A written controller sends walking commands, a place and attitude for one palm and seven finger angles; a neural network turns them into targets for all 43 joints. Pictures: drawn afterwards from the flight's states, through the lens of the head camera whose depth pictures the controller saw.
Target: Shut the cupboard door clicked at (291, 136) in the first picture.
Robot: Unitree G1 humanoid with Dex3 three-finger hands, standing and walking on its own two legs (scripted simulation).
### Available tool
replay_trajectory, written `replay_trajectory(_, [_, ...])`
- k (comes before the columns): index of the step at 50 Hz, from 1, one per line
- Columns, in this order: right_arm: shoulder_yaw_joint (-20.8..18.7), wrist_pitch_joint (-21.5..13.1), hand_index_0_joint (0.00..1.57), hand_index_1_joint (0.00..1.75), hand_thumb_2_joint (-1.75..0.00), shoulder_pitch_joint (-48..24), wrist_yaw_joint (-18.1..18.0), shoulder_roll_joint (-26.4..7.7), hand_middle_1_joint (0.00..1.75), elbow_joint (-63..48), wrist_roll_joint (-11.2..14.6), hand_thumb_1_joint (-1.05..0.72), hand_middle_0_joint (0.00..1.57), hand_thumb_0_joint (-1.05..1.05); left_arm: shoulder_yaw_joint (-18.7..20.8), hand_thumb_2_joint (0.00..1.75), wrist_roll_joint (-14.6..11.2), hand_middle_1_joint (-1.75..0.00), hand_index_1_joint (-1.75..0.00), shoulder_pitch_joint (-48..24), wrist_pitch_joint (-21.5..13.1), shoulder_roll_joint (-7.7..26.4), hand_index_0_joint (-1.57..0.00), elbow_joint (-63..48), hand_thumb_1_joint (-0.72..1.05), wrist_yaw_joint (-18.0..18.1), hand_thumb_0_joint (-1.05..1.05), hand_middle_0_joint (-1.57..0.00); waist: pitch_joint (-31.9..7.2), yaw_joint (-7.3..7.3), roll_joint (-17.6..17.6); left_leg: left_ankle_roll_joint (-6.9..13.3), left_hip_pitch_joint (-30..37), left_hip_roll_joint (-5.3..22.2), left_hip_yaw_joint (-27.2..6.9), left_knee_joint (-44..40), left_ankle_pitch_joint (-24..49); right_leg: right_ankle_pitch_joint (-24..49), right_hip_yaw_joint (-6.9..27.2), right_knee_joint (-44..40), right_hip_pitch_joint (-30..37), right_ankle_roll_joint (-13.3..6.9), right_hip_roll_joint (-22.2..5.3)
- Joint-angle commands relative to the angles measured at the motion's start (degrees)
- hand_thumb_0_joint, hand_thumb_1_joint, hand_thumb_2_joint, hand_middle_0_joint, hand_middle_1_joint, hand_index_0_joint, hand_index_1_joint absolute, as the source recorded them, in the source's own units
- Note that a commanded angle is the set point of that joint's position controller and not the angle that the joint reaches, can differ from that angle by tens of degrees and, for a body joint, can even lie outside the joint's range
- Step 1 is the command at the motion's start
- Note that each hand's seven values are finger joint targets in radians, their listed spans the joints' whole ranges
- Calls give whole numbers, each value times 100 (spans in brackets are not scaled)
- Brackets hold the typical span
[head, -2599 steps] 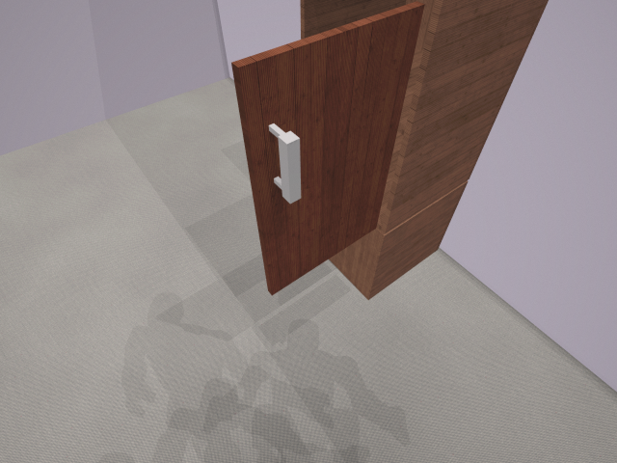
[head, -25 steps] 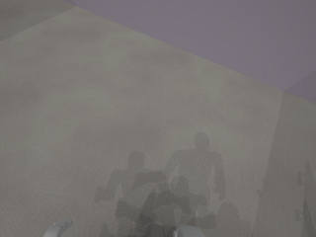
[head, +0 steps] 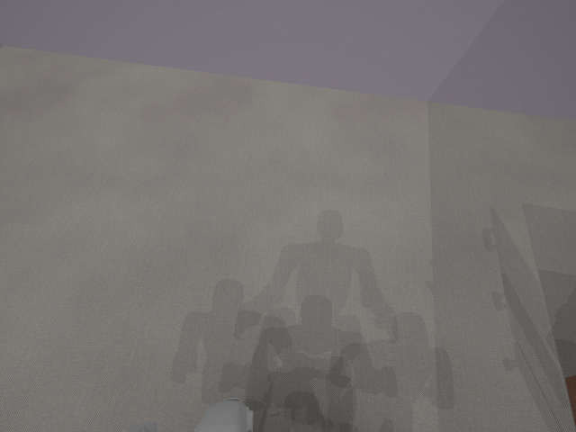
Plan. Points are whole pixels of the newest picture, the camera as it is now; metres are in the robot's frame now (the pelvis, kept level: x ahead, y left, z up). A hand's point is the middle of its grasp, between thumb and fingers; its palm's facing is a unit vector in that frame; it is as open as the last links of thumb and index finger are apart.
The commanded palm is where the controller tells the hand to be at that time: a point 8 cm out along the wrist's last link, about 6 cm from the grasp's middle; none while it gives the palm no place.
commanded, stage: turn to face it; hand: left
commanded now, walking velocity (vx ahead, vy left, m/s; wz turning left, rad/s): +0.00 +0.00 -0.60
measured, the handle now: out of the picture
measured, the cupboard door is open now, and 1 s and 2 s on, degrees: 20 20 20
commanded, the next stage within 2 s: none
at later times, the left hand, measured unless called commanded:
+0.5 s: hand (185, 392) +0.19 +0.18 -0.15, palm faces -0.31 -0.91 -0.26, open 7.4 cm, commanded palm none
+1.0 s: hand (210, 370) +0.23 +0.15 -0.18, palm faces -0.53 -0.82 -0.20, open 7.4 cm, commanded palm none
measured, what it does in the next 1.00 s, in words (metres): steps on the spot, turning right: left foot, then right foot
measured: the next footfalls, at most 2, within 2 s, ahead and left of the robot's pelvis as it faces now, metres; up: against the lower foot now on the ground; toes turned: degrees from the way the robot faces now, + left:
left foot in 0.12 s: +0.07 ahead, +0.14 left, +0.00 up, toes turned -1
right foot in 0.52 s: -0.01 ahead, -0.12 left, +0.00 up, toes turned -24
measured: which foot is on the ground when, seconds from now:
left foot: up 0.00-0.10, down 0.12-0.52, up 0.54-0.88, down 0.90-1.00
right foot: down 0.00-0.12, up 0.14-0.50, down 0.52-0.90, up 0.92-1.00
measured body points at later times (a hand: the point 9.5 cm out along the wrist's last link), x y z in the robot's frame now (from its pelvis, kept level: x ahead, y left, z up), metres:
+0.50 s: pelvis +0.01 +0.01 -0.01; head +0.05 -0.01 +0.44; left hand +0.20 +0.23 -0.13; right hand -0.03 -0.25 -0.15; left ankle +0.03 +0.14 -0.74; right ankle -0.05 -0.10 -0.73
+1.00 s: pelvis +0.04 +0.02 +0.00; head +0.10 +0.02 +0.44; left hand +0.25 +0.19 -0.16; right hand -0.02 -0.25 -0.12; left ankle +0.10 +0.11 -0.74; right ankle -0.07 -0.07 -0.67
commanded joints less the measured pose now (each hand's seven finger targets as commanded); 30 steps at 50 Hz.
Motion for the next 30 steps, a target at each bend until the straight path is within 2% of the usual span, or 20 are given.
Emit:
replay_trajectory(1, [-60,-210,20,30,-90,20,-18,-389,30,-547,22,-90,20,0,423,90,34,-30,-30,-98,-123,1345,-20,-474,90,93,0,-20,-848,73,-1019,76,380,-140,-25,-1202,-31,2555,1565,-543,345,-1035,-1338])
replay_trajectory(3, [-55,-267,20,30,-90,453,-62,-406,30,-411,32,-90,20,0,424,90,-19,-30,-30,-269,-80,1308,-20,-487,90,82,0,-20,-967,-151,-887,116,1277,-281,65,-2481,801,2441,1540,-140,-37,-715,-1054])
replay_trajectory(4, [-78,-329,20,30,-90,695,-86,-602,30,-347,15,-90,20,0,380,90,-69,-30,-30,-287,-51,1128,-20,-528,90,73,0,-20,-1063,-258,-460,198,2076,20,-125,-3317,1300,1838,1282,266,-581,-421,-711])
replay_trajectory(5, [-164,-385,20,30,-90,837,-99,-1169,30,-346,-78,-90,20,0,317,90,-119,-30,-30,-52,-11,753,-20,-611,90,25,0,-20,-1242,-224,1182,679,2742,1358,-1505,-3778,1915,-189,565,1299,-1475,-29,136])
replay_trajectory(6, [-206,-335,20,30,-90,947,-100,-1453,30,-446,-87,-90,20,0,265,90,-86,-30,-30,-51,-35,733,-20,-706,90,-1,0,-20,-1189,-263,1661,1303,2543,2377,-2195,-3832,2606,-2088,-62,2651,-1721,143,215])
replay_trajectory(7, [-176,-353,20,30,-90,830,-141,-1346,30,-426,-134,-90,20,0,309,90,-28,-30,-30,-165,5,835,-20,-637,90,-11,0,-20,-1127,-278,1489,1479,2196,2397,-2139,-3912,2592,-2023,148,3547,-1816,204,52])
replay_trajectory(8, [-141,-363,20,30,-90,593,-149,-1203,30,-519,-138,-90,20,0,363,90,-16,-30,-30,-276,17,895,-20,-588,90,-57,0,-20,-829,-168,1238,1471,1807,2157,-1837,-3907,2570,-1747,138,4014,-1841,243,-82])
replay_trajectory(9, [-100,-359,20,30,-90,267,-146,-1043,30,-621,-139,-90,20,0,388,90,-26,-30,-30,-195,29,880,-20,-537,90,-104,0,-20,-674,-14,1105,1408,1704,1887,-1298,-3848,2543,-1406,46,4180,-1819,286,-187])
replay_trajectory(10, [-71,-357,20,30,-90,132,-147,-941,30,-647,-143,-90,20,0,377,90,-27,-30,-30,-172,55,807,-20,-487,90,-143,0,-20,-646,44,964,1309,1775,1640,-837,-3776,2663,-1184,-66,4063,-1798,333,-231])
replay_trajectory(11, [-62,-353,20,30,-90,68,-149,-899,30,-654,-131,-90,20,0,361,90,-35,-30,-30,-155,71,733,-20,-482,90,-173,0,-20,-640,58,996,1286,1849,1590,-525,-3710,2783,-1110,-209,3872,-1767,353,-290])
replay_trajectory(13, [-91,-346,20,30,-90,316,-135,-896,30,-532,-124,-90,20,0,329,90,-42,-30,-30,-249,105,652,-20,-517,90,-193,0,-20,-770,-29,941,1288,2136,1525,-263,-3637,2939,-1029,-347,3419,-1666,371,-276])
replay_trajectory(15, [-125,-345,20,30,-90,541,-122,-910,30,-404,-119,-90,20,0,310,90,-37,-30,-30,-427,104,594,-20,-572,90,-200,0,-20,-833,-154,907,1324,2303,1626,-170,-3614,3047,-1017,-458,2960,-1562,361,-297])
replay_trajectory(21, [-230,-300,20,30,-90,571,-39,-1064,30,-263,-126,-90,20,0,249,90,-27,-30,-30,-502,26,550,-20,-631,90,-183,0,-20,-882,-197,1219,1232,2226,1775,238,-3211,3247,-958,-840,1387,-778,207,-164])
replay_trajectory(23, [-256,-287,20,30,-90,386,-22,-1114,30,-267,-93,-90,20,0,270,90,-32,-30,-30,-106,-29,636,-20,-521,90,-165,0,-20,-1045,73,991,937,1995,1660,525,-2649,3020,5,-915,148,19,91,-87])
replay_trajectory(24, [-261,-277,20,30,-90,296,6,-1064,30,-308,-49,-90,20,0,316,90,-8,-30,-30,308,-76,890,-20,-389,90,-133,0,-20,-1157,287,457,642,1474,1416,747,-1976,2429,750,-659,-576,816,-28,-270])
replay_trajectory(25, [-171,-252,20,30,-90,262,38,-638,30,-474,-2,-90,20,0,409,90,44,-30,-30,556,-158,1486,-20,-294,90,-60,0,-20,-1119,427,-1298,242,82,688,1103,-857,259,2090,961,-1076,1727,-493,-1575])
replay_trajectory(26, [-85,-184,20,30,-90,-54,39,-469,30,-707,-32,-90,20,0,445,90,-14,-30,-30,748,-159,1791,-20,-233,90,14,0,-20,-875,561,-1790,98,-701,160,645,334,-1372,3641,1920,-989,1368,-1049,-2363])
replay_trajectory(27, [-62,-114,20,30,-90,-208,-36,-526,30,-685,-19,-90,20,0,472,90,-34,-30,-30,730,-152,1753,-20,-242,90,90,0,-20,-830,535,-1614,137,-933,223,-22,922,-1170,3328,1942,-1035,1117,-1239,-2236])
replay_trajectory(28, [-78,-114,20,30,-90,-252,-54,-536,30,-638,-15,-90,20,0,454,90,-30,-30,-30,389,-144,1621,-20,-312,90,124,0,-20,-663,401,-1678,123,-1144,260,-220,1204,-870,2769,1919,-1057,992,-1245,-2048])
replay_trajectory(30, [-91,-129,20,30,-90,-29,-5,-584,30,-460,-45,-90,20,0,339,90,-42,-30,-30,-181,-152,1267,-20,-499,90,124,0,-20,-687,80,-1151,27,-834,327,-213,1100,-93,2566,1134,-925,742,-1035,-1559])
